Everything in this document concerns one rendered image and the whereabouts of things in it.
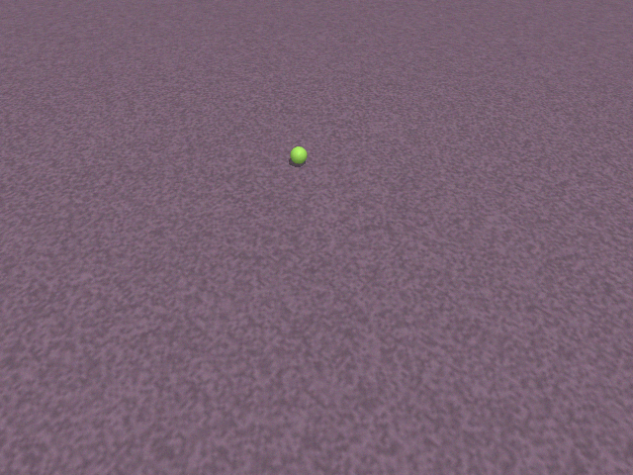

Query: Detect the ball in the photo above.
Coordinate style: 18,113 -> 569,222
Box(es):
290,146 -> 308,164

